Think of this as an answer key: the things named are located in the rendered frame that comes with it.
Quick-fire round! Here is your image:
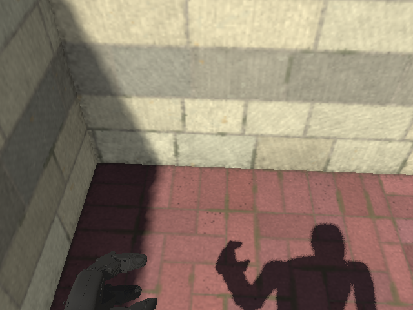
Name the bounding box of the robot left hand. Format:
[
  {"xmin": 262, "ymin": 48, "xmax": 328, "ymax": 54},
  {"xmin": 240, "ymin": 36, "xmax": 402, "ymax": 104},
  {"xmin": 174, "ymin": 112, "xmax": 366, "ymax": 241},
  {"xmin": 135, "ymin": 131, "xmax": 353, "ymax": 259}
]
[{"xmin": 63, "ymin": 251, "xmax": 157, "ymax": 310}]

